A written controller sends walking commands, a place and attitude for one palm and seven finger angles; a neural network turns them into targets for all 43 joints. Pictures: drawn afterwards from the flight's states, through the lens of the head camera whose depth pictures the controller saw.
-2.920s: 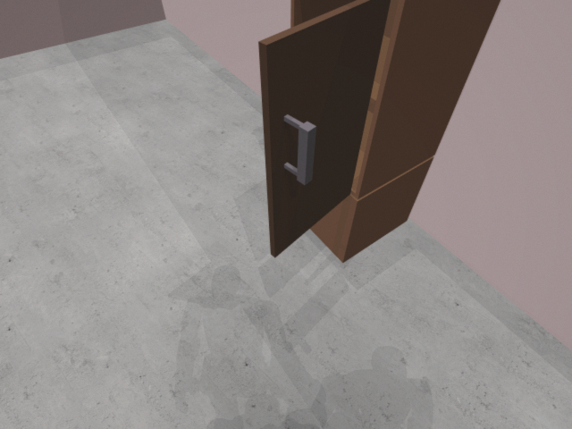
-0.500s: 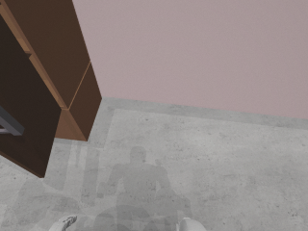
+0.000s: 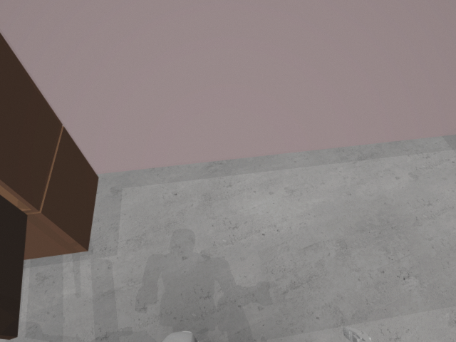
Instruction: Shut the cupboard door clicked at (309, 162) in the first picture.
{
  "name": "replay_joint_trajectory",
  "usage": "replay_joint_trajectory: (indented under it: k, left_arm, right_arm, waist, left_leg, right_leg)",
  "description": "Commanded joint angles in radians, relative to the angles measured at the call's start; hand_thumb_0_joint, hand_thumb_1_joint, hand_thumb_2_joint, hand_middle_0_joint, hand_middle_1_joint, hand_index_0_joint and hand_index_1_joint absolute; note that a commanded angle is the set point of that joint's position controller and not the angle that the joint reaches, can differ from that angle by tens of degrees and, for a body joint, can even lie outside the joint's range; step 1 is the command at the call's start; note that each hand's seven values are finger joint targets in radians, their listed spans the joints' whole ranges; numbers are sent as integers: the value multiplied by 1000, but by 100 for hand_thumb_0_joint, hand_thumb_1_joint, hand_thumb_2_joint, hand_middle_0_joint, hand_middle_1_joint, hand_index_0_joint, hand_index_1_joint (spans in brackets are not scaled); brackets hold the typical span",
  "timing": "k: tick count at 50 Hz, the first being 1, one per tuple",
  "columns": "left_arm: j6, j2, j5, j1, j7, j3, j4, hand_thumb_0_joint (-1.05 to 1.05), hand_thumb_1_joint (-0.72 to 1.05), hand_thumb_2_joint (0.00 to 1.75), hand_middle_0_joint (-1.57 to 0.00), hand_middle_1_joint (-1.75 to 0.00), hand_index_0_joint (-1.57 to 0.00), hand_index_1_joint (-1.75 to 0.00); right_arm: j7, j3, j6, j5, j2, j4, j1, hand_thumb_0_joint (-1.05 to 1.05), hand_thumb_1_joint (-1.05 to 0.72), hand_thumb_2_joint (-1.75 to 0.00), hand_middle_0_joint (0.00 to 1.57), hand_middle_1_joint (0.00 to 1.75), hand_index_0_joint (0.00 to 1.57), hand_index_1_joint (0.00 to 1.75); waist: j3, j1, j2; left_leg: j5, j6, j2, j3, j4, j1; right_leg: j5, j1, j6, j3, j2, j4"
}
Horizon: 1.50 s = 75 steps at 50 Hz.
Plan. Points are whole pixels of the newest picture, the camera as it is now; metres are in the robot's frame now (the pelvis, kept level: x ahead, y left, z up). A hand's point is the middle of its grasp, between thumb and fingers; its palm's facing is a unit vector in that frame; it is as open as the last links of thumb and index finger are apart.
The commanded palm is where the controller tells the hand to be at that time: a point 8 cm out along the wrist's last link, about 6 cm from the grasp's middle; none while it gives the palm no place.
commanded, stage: walk around to get in front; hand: left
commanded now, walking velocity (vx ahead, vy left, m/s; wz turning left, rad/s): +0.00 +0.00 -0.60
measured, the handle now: out of the picture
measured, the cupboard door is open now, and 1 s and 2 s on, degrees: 100 100 100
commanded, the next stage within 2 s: none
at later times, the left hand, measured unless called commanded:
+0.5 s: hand (172, 297) +0.21 +0.14 -0.16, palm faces -0.32 -0.91 -0.27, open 7.4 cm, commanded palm none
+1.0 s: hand (181, 284) +0.24 +0.12 -0.18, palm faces -0.50 -0.84 -0.19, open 7.4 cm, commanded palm none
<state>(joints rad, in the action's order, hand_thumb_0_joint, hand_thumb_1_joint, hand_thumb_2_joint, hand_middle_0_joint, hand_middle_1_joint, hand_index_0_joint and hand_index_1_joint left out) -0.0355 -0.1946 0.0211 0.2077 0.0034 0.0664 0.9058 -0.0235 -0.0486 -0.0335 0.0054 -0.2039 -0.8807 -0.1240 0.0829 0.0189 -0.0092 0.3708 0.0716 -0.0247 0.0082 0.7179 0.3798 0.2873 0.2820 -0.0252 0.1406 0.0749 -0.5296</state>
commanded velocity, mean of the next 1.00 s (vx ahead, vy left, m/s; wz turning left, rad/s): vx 0.00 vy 0.00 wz -0.60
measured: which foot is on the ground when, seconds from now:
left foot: up 0.00-0.02, down 0.04-0.44, up 0.46-0.92, down 0.94-1.00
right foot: down 0.00-0.04, up 0.06-0.42, down 0.44-0.92, up 0.94-1.00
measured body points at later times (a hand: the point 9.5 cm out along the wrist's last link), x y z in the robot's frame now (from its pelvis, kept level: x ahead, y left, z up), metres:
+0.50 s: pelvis +0.03 -0.02 -0.02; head +0.08 -0.07 +0.43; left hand +0.23 +0.18 -0.14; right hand -0.04 -0.28 -0.17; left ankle +0.00 +0.13 -0.70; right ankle +0.01 -0.12 -0.74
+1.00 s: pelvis +0.08 -0.01 +0.00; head +0.14 -0.02 +0.44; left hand +0.27 +0.17 -0.16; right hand +0.03 -0.28 -0.13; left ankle +0.13 +0.09 -0.74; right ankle +0.00 -0.10 -0.70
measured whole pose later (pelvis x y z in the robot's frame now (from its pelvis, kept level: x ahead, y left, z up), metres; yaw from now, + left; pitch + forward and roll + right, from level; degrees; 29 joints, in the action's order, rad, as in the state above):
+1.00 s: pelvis +0.08 -0.01 +0.00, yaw -35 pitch +3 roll -1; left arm -0.06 -0.24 0.02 0.21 0.01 0.09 0.92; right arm -0.03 -0.02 -0.01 0.03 -0.18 -0.87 -0.16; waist 0.07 0.03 -0.05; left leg 0.32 0.00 -0.04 0.07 0.57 0.30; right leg 0.48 0.43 0.01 0.08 0.07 -0.88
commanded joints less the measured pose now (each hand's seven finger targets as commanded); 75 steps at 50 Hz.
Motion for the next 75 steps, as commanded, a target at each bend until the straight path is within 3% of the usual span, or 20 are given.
replay_joint_trajectory:
  k: [1,2,3,9,17,20,21,22,23,30,39,44,47,53,63,65,66,67,68,75]
  left_arm:
    - [12,-124,-18,-19,-13,47,-94,0,90,90,-20,-30,-20,-30]
    - [16,-98,-17,-10,-4,38,-108,0,90,90,-20,-30,-20,-30]
    - [13,-133,-5,-33,0,43,-103,0,90,90,-20,-30,-20,-30]
    - [-1,-97,1,-20,33,41,-70,0,90,90,-20,-30,-20,-30]
    - [4,-80,2,-115,41,23,-93,0,90,90,-20,-30,-20,-30]
    - [15,-109,2,-26,37,30,-69,0,90,90,-20,-30,-20,-30]
    - [23,-151,5,68,30,42,-41,0,90,90,-20,-30,-20,-30]
    - [36,-277,14,158,13,68,-18,0,90,90,-20,-30,-20,-30]
    - [32,-327,-9,195,-2,72,-2,0,90,90,-20,-30,-20,-30]
    - [34,-191,-4,-44,-18,39,-77,0,90,90,-20,-30,-20,-30]
    - [33,-202,4,27,-12,53,-54,0,90,90,-20,-30,-20,-30]
    - [20,-194,-3,-41,-12,59,-69,0,90,90,-20,-30,-20,-30]
    - [15,-113,-9,-37,3,38,-104,0,90,90,-20,-30,-20,-30]
    - [0,-101,1,-23,32,41,-66,0,90,90,-20,-30,-20,-30]
    - [11,-87,0,-89,40,25,-82,0,90,90,-20,-30,-20,-30]
    - [18,-132,5,54,35,39,-40,0,90,90,-20,-30,-20,-30]
    - [31,-247,15,163,24,64,-7,0,90,90,-20,-30,-20,-30]
    - [30,-329,-5,211,8,77,10,0,90,90,-20,-30,-20,-30]
    - [32,-307,-12,188,-6,73,-3,0,90,90,-20,-30,-20,-30]
    - [69,-189,-1,22,3,42,-36,0,90,90,-20,-30,-20,-30]
  right_arm:
    - [-26,-37,50,8,-196,31,-180,0,-90,-90,20,30,20,30]
    - [-29,-49,47,16,-260,44,-201,0,-90,-90,20,30,20,30]
    - [-30,-42,37,25,-249,57,-193,0,-90,-90,20,30,20,30]
    - [-35,-18,43,24,-165,72,-127,0,-90,-90,20,30,20,30]
    - [-17,-39,34,28,-196,33,-198,0,-90,-90,20,30,20,30]
    - [-10,-45,30,21,-215,39,-161,0,-90,-90,20,30,20,30]
    - [-5,-47,30,11,-206,52,-141,0,-90,-90,20,30,20,30]
    - [2,-27,28,-1,-126,93,-104,0,-90,-90,20,30,20,30]
    - [-6,-20,13,-1,-130,117,-68,0,-90,-90,20,30,20,30]
    - [5,-26,-9,10,-110,30,-115,0,-90,-90,20,30,20,30]
    - [-4,-26,11,2,-96,65,-20,0,-90,-90,20,30,20,30]
    - [-17,-23,30,-6,-99,42,-128,0,-90,-90,20,30,20,30]
    - [-28,-47,42,20,-264,46,-204,0,-90,-90,20,30,20,30]
    - [-34,-14,46,26,-163,70,-131,0,-90,-90,20,30,20,30]
    - [-11,-47,31,27,-212,31,-190,0,-90,-90,20,30,20,30]
    - [-2,-47,28,18,-207,44,-153,0,-90,-90,20,30,20,30]
    - [9,-31,29,5,-136,73,-117,0,-90,-90,20,30,20,30]
    - [9,-17,21,8,-115,123,-43,0,-90,-90,20,30,20,30]
    - [7,-18,15,11,-145,123,-26,0,-90,-90,20,30,20,30]
    - [35,-35,20,24,-114,39,-76,0,-90,-90,20,30,20,30]
  waist:
    - [-203,-67,120]
    - [-196,-64,324]
    - [-161,-70,190]
    - [-113,-23,180]
    - [-94,-69,248]
    - [-125,-6,204]
    - [-160,49,103]
    - [-197,95,-248]
    - [-225,105,-308]
    - [-130,-23,-124]
    - [-133,14,-135]
    - [-156,-49,-126]
    - [-159,-68,283]
    - [-113,-18,187]
    - [-109,-50,244]
    - [-158,38,129]
    - [-211,102,-199]
    - [-180,128,-350]
    - [-137,112,-260]
    - [-53,-13,-121]
  left_leg:
    - [-262,-94,-234,-222,-406,-405]
    - [-485,-215,-467,-413,-426,-436]
    - [-504,-272,-494,-379,-408,-334]
    - [-782,-176,-281,19,-319,-370]
    - [-752,-163,-315,124,-266,-353]
    - [-707,-117,-307,160,-124,-282]
    - [-593,-73,-274,190,25,-156]
    - [0,-10,-124,241,295,123]
    - [324,1,-51,94,471,208]
    - [-9,14,-78,-3,402,136]
    - [46,12,-22,-8,140,117]
    - [-101,-12,-2,-3,-205,-153]
    - [-398,-227,-486,-416,-450,-353]
    - [-794,-176,-292,-3,-327,-345]
    - [-700,-139,-326,135,-216,-315]
    - [-432,-80,-291,184,-46,-140]
    - [-35,-26,-166,257,214,100]
    - [345,2,-59,147,432,307]
    - [266,-10,-95,5,490,360]
    - [-80,17,-89,33,319,181]
  right_leg:
    - [-143,187,-11,97,-48,-138]
    - [346,305,45,-77,10,-393]
    - [351,287,46,-51,-49,-566]
    - [154,326,85,-157,-96,-627]
    - [135,171,54,-260,-90,-256]
    - [-23,-23,22,-278,-67,-43]
    - [-195,-211,-5,-218,-112,63]
    - [-540,-397,-110,162,-382,135]
    - [-771,-373,-212,292,-496,139]
    - [-363,-107,-136,63,-278,189]
    - [-440,-171,-172,201,-277,154]
    - [-416,-19,-106,222,-222,58]
    - [342,313,40,-83,-11,-444]
    - [160,333,83,-138,-95,-657]
    - [96,84,41,-271,-80,-142]
    - [-71,-195,4,-248,-90,51]
    - [-99,-403,-82,73,-318,166]
    - [-207,-406,-182,371,-487,234]
    - [-58,-362,-215,346,-485,266]
    - [51,-81,-140,89,-263,309]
